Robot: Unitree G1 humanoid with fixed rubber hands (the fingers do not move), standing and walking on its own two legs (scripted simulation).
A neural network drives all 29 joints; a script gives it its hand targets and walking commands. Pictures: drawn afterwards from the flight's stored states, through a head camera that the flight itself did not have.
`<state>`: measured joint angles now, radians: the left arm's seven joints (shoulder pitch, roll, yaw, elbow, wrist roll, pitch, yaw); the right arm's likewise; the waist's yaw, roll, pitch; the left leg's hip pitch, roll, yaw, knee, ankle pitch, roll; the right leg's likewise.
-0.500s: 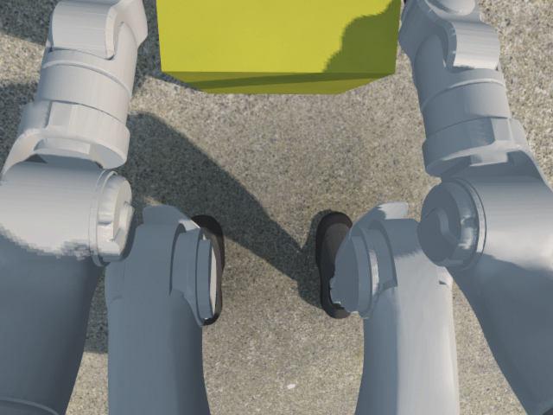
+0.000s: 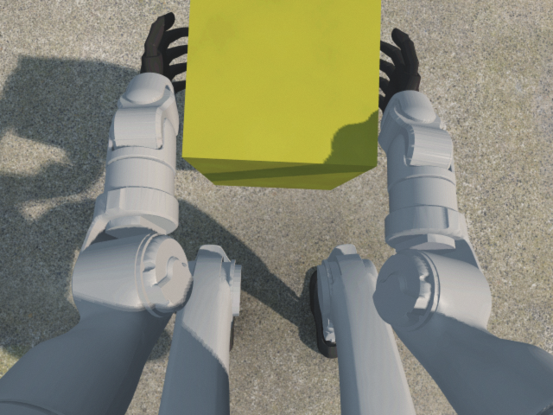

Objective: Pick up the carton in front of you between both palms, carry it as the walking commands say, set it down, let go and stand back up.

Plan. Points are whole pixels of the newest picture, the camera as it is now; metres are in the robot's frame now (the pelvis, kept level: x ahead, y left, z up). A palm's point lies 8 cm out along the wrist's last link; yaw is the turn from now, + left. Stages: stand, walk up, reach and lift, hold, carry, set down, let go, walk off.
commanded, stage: reach and lift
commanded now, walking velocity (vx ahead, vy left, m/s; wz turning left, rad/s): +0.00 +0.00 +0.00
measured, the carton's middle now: (278, 109) +0.52 +0.01 -0.13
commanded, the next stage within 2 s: none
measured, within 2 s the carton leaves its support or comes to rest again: neither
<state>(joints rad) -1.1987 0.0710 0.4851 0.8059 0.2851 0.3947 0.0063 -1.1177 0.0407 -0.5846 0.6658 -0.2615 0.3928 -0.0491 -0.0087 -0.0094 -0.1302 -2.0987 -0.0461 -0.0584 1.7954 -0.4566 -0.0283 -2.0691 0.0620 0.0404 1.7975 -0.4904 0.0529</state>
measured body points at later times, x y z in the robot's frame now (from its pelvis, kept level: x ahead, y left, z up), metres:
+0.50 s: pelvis +0.04 +0.00 +0.13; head +0.22 +0.02 +0.54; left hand +0.49 +0.16 +0.09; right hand +0.48 -0.14 +0.09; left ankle +0.12 +0.12 -0.44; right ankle +0.12 -0.13 -0.44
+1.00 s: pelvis +0.09 +0.00 +0.26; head +0.15 +0.00 +0.70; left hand +0.43 +0.16 +0.24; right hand +0.44 -0.14 +0.24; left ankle +0.12 +0.12 -0.44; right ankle +0.12 -0.13 -0.44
